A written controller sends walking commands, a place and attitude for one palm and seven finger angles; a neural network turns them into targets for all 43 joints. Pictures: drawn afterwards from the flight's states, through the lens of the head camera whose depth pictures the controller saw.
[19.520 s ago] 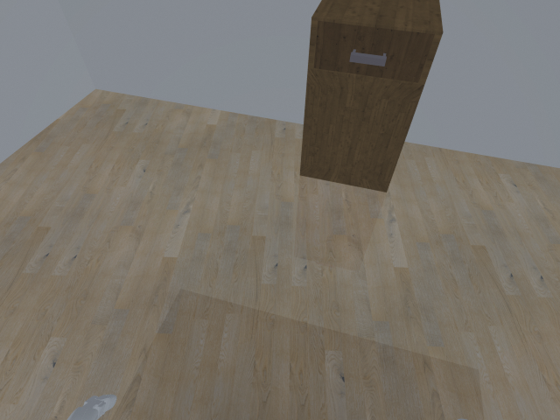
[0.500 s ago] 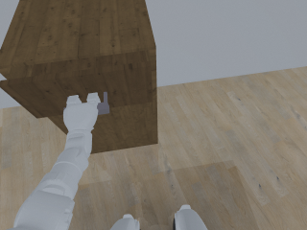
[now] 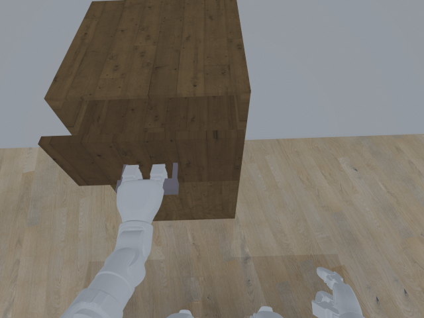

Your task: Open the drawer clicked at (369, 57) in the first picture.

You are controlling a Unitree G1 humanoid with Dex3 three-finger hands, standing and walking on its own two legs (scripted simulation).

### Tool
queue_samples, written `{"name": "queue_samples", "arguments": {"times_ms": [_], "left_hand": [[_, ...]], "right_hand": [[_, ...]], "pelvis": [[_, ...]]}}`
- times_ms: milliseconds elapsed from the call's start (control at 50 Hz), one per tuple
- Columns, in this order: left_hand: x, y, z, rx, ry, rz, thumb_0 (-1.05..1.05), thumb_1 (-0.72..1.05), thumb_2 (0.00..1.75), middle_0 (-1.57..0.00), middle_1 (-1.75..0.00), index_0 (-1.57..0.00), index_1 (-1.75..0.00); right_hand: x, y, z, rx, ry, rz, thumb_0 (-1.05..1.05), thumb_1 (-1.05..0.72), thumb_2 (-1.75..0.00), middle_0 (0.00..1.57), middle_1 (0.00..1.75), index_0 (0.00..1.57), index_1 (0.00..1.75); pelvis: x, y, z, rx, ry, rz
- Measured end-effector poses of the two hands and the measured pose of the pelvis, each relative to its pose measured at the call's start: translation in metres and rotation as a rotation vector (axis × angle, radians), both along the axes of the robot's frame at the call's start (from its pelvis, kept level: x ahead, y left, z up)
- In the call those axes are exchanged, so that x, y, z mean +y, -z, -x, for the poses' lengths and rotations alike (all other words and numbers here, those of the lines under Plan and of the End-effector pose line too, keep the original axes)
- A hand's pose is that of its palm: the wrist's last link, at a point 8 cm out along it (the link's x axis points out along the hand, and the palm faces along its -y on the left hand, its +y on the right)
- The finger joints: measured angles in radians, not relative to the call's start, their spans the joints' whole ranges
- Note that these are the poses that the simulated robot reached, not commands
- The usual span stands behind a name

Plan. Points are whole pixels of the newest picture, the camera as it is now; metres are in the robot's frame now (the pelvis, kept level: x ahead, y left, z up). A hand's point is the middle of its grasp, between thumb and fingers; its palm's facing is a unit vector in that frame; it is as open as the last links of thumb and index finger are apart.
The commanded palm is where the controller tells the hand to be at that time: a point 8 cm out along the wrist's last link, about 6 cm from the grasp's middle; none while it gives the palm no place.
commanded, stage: pull the drawer open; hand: left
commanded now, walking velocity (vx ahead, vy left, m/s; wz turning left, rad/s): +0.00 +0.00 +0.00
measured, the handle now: (149, 177) +0.40 +0.17 -0.03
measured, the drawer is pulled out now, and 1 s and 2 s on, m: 0.12 0.28 0.30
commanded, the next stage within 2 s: open the thumb to release the handle in 1.30 s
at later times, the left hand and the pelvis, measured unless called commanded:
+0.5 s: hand (145, 233) +0.28 +0.16 -0.05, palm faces +0.00 -0.07 -1.00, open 6.1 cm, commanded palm +0.23 +0.17 -0.01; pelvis -0.01 +0.00 +0.00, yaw -3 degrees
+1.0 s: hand (140, 286) +0.19 +0.15 -0.05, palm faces -0.01 -0.15 -0.99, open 6.3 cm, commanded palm +0.12 +0.16 -0.01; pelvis +0.00 -0.02 -0.01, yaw -2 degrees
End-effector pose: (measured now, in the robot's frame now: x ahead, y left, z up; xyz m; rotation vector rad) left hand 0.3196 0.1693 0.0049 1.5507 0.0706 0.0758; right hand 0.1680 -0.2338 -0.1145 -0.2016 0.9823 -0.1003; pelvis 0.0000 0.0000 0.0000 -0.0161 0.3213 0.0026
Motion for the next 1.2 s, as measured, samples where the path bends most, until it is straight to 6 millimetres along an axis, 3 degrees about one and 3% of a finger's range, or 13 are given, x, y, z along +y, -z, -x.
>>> {"name": "queue_samples", "arguments": {"times_ms": [80,220,320,420,520,740,860,1000,1120,1200], "left_hand": [[0.000,-0.001,-0.001,0.013,-0.003,0.000,0.00,0.65,0.80,-0.33,-1.35,-0.36,-1.35],[0.000,-0.002,0.002,0.031,0.000,0.017,0.01,0.67,0.76,-0.31,-1.35,-0.36,-1.32],[0.000,-0.002,0.017,0.029,0.005,0.032,0.01,0.68,0.74,-0.29,-1.35,-0.35,-1.30],[-0.002,-0.001,0.039,0.014,0.007,0.047,0.02,0.69,0.74,-0.26,-1.35,-0.34,-1.29],[-0.004,0.000,0.064,0.004,0.005,0.056,0.02,0.69,0.75,-0.25,-1.35,-0.34,-1.30],[-0.009,-0.001,0.110,0.007,-0.018,0.080,0.04,0.68,0.76,-0.24,-1.35,-0.36,-1.29],[-0.011,-0.001,0.130,0.008,-0.031,0.104,0.05,0.67,0.76,-0.23,-1.35,-0.37,-1.29],[-0.013,-0.003,0.154,0.020,-0.040,0.133,0.06,0.67,0.74,-0.22,-1.35,-0.37,-1.29],[-0.014,-0.004,0.179,0.026,-0.036,0.145,0.07,0.67,0.73,-0.22,-1.35,-0.37,-1.28],[-0.015,-0.002,0.181,0.010,-0.023,0.130,0.06,0.68,0.74,-0.21,-1.35,-0.34,-1.27]], "right_hand": [[0.002,0.003,0.015,0.011,0.010,-0.009,0.01,-0.90,-0.90,0.20,0.30,0.21,0.30],[-0.007,0.008,0.062,0.067,0.075,-0.018,0.01,-0.90,-0.90,0.21,0.30,0.21,0.30],[-0.019,0.009,0.092,0.107,0.128,-0.014,0.01,-0.90,-0.90,0.21,0.30,0.21,0.30],[-0.028,0.008,0.101,0.124,0.146,-0.002,0.01,-0.90,-0.90,0.20,0.30,0.20,0.30],[-0.031,0.004,0.083,0.088,0.126,0.001,0.01,-0.90,-0.90,0.20,0.30,0.20,0.30],[-0.009,-0.015,-0.004,-0.125,-0.004,-0.041,0.01,-0.91,-0.90,0.20,0.30,0.20,0.30],[0.007,-0.026,-0.038,-0.211,-0.076,-0.073,0.01,-0.90,-0.90,0.20,0.30,0.20,0.30],[0.015,-0.027,-0.047,-0.243,-0.126,-0.100,0.01,-0.90,-0.90,0.20,0.30,0.20,0.30],[0.013,-0.015,-0.036,-0.225,-0.150,-0.099,0.01,-0.90,-0.90,0.20,0.30,0.20,0.30],[0.008,-0.004,-0.026,-0.207,-0.156,-0.090,0.01,-0.90,-0.90,0.20,0.30,0.20,0.30]], "pelvis": [[-0.003,0.001,0.007,-0.008,0.003,-0.007],[-0.006,0.001,0.016,-0.017,0.029,-0.016],[-0.005,-0.001,0.017,-0.021,0.049,-0.020],[-0.005,-0.001,0.014,-0.025,0.059,-0.022],[-0.005,-0.001,0.011,-0.034,0.059,-0.021],[-0.008,0.001,0.006,-0.060,0.046,-0.023],[-0.013,0.003,0.004,-0.065,0.040,-0.026],[-0.017,0.008,0.003,-0.067,0.042,-0.027],[-0.019,0.014,0.007,-0.062,0.046,-0.031],[-0.021,0.020,0.012,-0.054,0.043,-0.034]]}}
